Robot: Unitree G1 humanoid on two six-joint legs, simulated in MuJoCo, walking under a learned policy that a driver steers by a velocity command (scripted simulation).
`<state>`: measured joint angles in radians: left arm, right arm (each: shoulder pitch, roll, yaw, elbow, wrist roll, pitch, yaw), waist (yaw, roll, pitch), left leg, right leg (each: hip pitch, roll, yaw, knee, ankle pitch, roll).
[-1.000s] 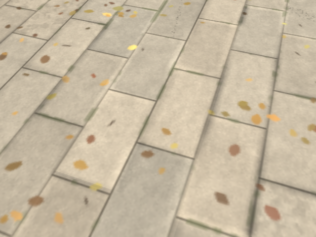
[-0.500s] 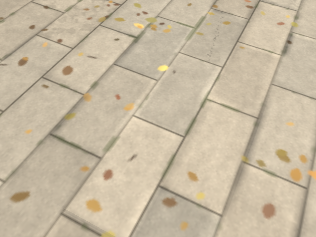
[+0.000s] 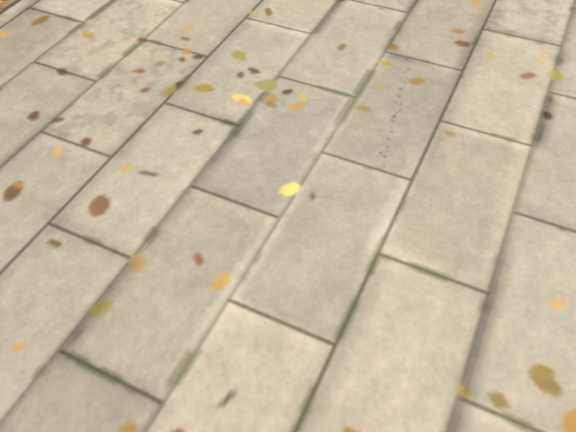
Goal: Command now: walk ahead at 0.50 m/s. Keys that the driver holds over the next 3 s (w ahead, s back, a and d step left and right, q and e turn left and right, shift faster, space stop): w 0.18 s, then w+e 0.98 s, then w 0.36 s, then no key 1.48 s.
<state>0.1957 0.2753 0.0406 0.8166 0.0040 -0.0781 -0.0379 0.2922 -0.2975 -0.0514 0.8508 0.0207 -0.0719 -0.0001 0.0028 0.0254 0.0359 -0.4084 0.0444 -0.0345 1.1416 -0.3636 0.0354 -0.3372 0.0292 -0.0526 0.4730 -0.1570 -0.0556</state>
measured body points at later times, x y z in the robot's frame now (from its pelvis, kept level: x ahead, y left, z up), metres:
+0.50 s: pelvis +0.28 +0.06 +0.00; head +0.31 +0.07 +0.45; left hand +0.34 +0.33 -0.14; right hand +0.42 -0.22 -0.10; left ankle +0.36 +0.16 -0.74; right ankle +0.16 -0.08 -0.65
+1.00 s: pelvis +0.53 -0.05 -0.01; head +0.57 -0.07 +0.43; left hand +0.79 +0.14 -0.11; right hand +0.50 -0.34 -0.14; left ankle +0.45 +0.15 -0.64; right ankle +0.58 -0.14 -0.74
